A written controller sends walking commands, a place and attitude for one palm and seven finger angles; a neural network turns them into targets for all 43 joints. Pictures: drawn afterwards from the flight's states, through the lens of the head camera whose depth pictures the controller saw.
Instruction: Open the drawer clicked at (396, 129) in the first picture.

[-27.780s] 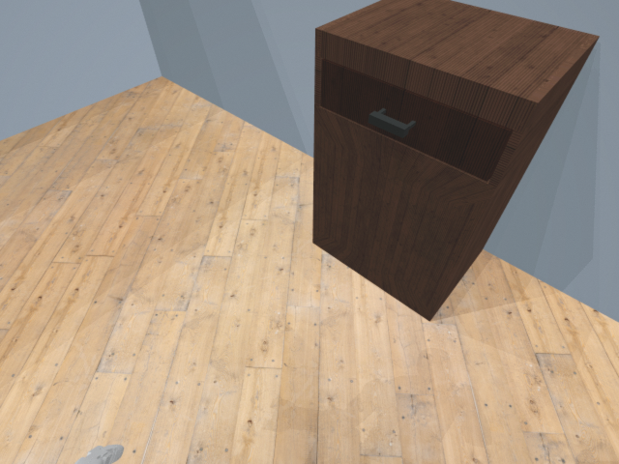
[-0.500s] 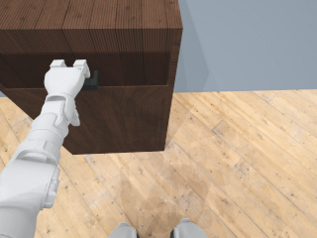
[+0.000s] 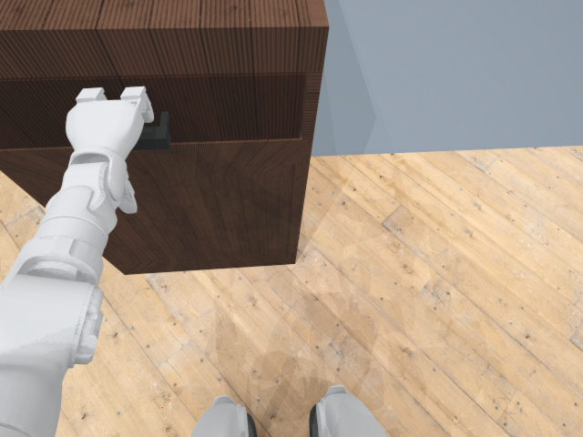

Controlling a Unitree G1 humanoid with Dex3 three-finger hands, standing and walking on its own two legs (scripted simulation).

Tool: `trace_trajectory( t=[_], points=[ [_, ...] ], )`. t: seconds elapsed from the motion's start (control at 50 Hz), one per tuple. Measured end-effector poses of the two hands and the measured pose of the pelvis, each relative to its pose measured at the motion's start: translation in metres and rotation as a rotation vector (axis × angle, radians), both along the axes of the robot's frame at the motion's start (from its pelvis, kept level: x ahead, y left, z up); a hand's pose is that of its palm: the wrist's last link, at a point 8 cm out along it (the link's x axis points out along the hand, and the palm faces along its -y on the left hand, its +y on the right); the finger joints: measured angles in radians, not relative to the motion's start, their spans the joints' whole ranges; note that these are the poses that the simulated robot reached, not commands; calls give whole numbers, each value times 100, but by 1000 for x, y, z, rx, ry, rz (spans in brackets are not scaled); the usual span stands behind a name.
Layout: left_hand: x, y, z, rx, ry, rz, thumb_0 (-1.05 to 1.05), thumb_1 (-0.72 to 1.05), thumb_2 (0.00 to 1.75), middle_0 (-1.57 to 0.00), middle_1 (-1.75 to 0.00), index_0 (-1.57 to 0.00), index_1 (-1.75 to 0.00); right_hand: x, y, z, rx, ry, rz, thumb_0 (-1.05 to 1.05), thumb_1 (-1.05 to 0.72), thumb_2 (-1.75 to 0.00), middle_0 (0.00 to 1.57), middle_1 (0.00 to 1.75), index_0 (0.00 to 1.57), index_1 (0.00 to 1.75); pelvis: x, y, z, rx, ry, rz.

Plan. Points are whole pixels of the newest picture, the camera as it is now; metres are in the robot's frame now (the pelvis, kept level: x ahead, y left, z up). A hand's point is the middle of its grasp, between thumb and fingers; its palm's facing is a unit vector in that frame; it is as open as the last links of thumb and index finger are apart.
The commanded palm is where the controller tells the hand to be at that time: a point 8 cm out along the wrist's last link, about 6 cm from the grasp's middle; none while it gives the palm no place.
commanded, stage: lift the fingers back up to retry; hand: left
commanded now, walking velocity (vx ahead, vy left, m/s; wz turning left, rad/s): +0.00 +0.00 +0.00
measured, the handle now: (134, 128) +0.57 +0.20 +0.02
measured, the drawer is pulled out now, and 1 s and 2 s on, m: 0.00 0.00 0.00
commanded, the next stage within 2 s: re-aim the fingers above the handle in 0.74 s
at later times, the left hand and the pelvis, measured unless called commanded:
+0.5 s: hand (114, 133) +0.52 +0.21 +0.06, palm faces -0.06 -0.05 -1.00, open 13.6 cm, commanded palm +0.50 +0.21 +0.13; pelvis +0.03 +0.01 +0.03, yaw +0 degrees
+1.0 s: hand (103, 132) +0.51 +0.21 +0.09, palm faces -0.02 -0.03 -1.00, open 13.8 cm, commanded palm +0.49 +0.21 +0.14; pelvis +0.05 -0.01 +0.04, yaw +1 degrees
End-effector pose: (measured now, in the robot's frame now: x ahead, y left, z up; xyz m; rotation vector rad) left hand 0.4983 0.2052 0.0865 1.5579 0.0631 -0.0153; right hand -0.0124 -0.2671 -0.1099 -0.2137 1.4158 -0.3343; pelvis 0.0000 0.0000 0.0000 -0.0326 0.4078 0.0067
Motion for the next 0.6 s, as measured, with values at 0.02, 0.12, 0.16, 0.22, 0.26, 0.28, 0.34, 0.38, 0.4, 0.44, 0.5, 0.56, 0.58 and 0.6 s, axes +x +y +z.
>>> trace_trajectory(
  t=[0.02,0.12,0.16,0.22,0.26,0.28,0.34,0.38,0.4,0.44,0.5,0.56,0.58,0.6],
  points=[
    [0,0,0,-2,0,-1,0,-48,30,-28,-132,-32,-120,-1,0,0,0,1,-2,0,-90,-90,20,30,21,30,0,0,0,0,0,-1],
    [-2,2,1,-13,9,-10,0,-48,30,-28,-129,-32,-120,-2,3,3,-2,2,-15,0,-90,-90,20,30,21,30,1,2,4,-2,-9,-4],
    [-2,2,2,-17,14,-11,0,-48,30,-28,-127,-32,-120,-1,4,6,-2,2,-17,0,-90,-90,20,30,21,30,2,3,6,-2,-15,-4],
    [-2,4,4,-20,18,-8,0,-48,30,-29,-125,-32,-120,1,6,9,-1,3,-18,0,-90,-90,20,30,21,30,5,4,10,-3,-21,-2],
    [-1,5,7,-21,12,-7,0,-48,30,-30,-124,-32,-120,3,7,12,0,4,-16,0,-90,-90,20,30,21,30,8,5,13,-3,-25,0],
    [0,5,10,-22,6,-8,0,-48,30,-30,-123,-32,-120,5,7,13,1,5,-16,0,-90,-90,20,30,21,30,10,5,15,-3,-28,1],
    [2,4,18,-22,-12,-9,0,-48,30,-31,-122,-32,-120,11,8,15,7,7,-13,0,-90,-90,20,30,21,30,16,6,19,-3,-37,3],
    [4,3,24,-20,-17,-7,0,-48,30,-31,-122,-32,-120,16,9,17,11,5,-11,0,-90,-90,20,30,21,30,20,7,21,-3,-44,5],
    [5,2,27,-19,-14,-5,0,-48,30,-31,-121,-33,-120,19,9,18,13,3,-10,0,-90,-90,20,30,21,30,22,7,23,-2,-48,5],
    [7,2,29,-18,0,2,0,-48,30,-31,-121,-34,-121,25,9,19,18,-5,-9,0,-90,-90,20,30,21,30,26,7,25,-1,-56,5],
    [7,2,33,-34,14,5,0,-48,30,-31,-121,-36,-122,37,9,22,23,-25,-9,0,-90,-90,20,30,21,30,32,7,30,1,-70,1],
    [7,3,44,-46,-3,-6,0,-48,30,-32,-121,-36,-122,50,8,24,26,-47,-3,0,-90,-90,20,30,21,30,38,6,33,5,-83,-1],
    [7,3,47,-46,-11,-9,0,-48,30,-32,-121,-36,-122,55,8,24,28,-55,-1,0,-90,-90,20,30,21,30,40,5,34,6,-87,0],
    [6,4,51,-42,-18,-8,0,-48,30,-32,-121,-35,-121,59,7,25,31,-61,3,0,-90,-90,20,30,21,30,41,5,35,7,-91,0]
  ],
)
